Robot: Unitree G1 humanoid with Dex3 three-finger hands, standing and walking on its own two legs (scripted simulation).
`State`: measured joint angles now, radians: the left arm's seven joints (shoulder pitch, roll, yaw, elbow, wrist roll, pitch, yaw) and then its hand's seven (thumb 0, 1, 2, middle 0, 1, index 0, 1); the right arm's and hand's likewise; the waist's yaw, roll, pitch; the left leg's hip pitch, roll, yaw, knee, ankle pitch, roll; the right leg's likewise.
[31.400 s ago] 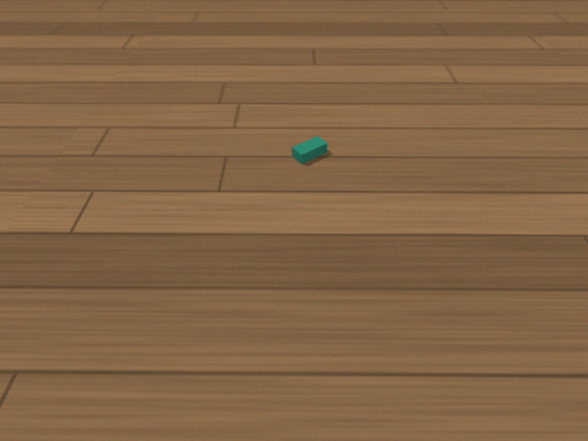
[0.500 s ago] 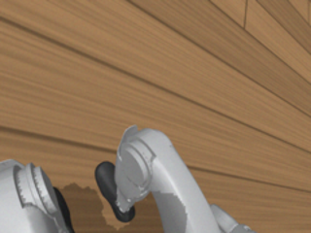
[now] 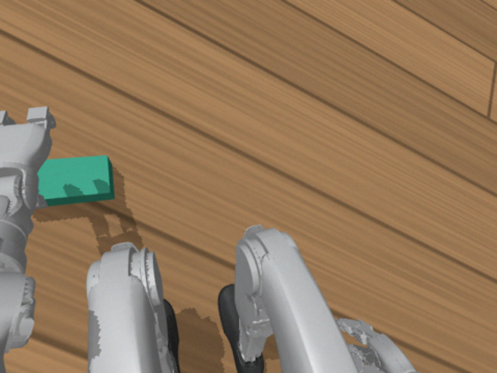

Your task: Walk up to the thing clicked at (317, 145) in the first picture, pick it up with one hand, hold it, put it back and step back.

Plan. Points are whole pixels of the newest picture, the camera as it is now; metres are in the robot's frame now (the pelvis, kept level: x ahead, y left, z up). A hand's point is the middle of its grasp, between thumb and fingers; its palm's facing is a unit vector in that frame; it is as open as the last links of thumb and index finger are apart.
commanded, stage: withdraw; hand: left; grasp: from above
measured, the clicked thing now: (67, 181) +0.48 +0.30 -0.34
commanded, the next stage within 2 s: home in 0.22 s
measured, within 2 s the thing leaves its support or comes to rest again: neither
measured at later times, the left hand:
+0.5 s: hand (44, 160) +0.49 +0.31 -0.21, palm faces -0.34 -0.13 -0.93, open 12.8 cm
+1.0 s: hand out of the picture +0.34 +0.28 -0.01, palm faces -0.16 -0.77 -0.62, open 7.5 cm
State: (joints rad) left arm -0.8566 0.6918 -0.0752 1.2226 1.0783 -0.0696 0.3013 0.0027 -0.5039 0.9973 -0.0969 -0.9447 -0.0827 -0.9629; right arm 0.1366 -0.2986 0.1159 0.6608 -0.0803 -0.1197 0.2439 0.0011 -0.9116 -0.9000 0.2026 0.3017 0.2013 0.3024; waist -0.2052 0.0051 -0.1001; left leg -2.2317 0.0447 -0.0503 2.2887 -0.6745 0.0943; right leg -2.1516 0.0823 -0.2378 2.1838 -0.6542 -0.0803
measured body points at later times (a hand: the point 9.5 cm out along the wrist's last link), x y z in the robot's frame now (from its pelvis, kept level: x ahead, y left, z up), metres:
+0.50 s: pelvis +0.00 +0.00 -0.04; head +0.26 +0.08 +0.32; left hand +0.50 +0.31 -0.16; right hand +0.03 -0.26 -0.13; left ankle +0.08 +0.10 -0.34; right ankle +0.10 -0.08 -0.34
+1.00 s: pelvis +0.01 +0.00 +0.12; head +0.19 +0.06 +0.53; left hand +0.34 +0.32 +0.03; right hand +0.21 -0.24 +0.01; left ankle +0.08 +0.10 -0.34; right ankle +0.10 -0.08 -0.34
